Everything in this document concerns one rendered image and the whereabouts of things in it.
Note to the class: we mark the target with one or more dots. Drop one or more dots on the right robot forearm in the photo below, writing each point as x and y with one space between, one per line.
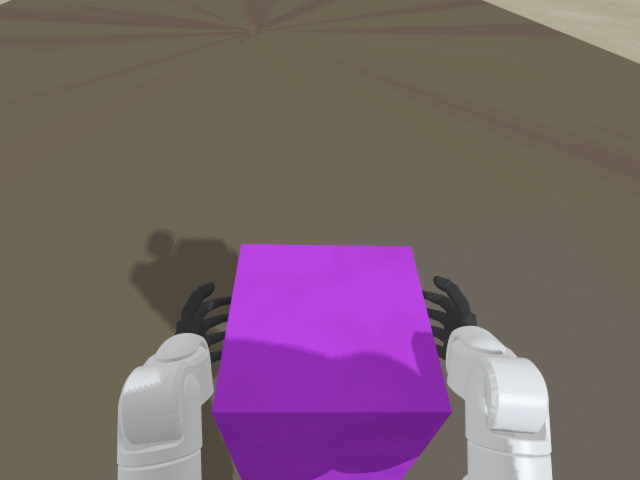
506 408

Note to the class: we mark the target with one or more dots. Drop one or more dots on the right robot hand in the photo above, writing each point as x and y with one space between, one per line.
458 313

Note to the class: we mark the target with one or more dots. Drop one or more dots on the left robot forearm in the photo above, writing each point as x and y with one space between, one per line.
159 412

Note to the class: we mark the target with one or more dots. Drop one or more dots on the carton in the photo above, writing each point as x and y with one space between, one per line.
329 368

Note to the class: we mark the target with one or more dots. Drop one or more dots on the left robot hand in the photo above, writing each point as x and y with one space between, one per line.
194 311

